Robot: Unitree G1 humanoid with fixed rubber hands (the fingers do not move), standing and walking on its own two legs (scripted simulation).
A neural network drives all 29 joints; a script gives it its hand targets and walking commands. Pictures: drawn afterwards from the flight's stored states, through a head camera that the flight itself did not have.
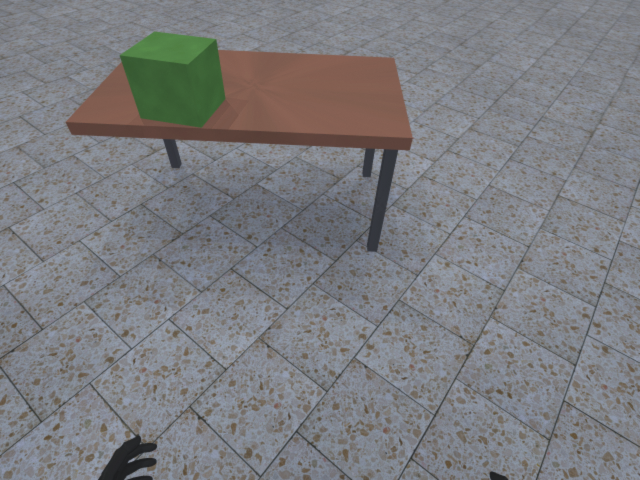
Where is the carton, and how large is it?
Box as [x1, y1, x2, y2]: [120, 32, 224, 127]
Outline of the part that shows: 120,55 140,117 201,127 224,99 224,92 215,39 162,32 153,32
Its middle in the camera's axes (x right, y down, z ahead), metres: -0.44 -0.50 +1.22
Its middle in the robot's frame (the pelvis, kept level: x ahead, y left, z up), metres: +1.25 +0.46 -0.08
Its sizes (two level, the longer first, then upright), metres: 0.208 0.193 0.195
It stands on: a table, 0.57 m high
